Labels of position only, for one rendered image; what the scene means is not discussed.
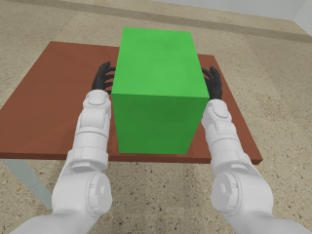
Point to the robot right forearm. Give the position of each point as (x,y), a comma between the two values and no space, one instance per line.
(223,142)

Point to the right robot upper arm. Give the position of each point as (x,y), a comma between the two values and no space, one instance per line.
(246,203)

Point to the left robot hand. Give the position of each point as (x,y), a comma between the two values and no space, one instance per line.
(99,81)

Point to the right robot hand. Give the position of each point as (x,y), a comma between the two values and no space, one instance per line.
(213,83)

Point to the table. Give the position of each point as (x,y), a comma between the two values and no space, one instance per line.
(39,119)

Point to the left robot upper arm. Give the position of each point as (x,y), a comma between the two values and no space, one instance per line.
(78,202)

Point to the carton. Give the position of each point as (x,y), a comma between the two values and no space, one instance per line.
(159,93)

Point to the robot left forearm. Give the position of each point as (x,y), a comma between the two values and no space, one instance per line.
(89,150)

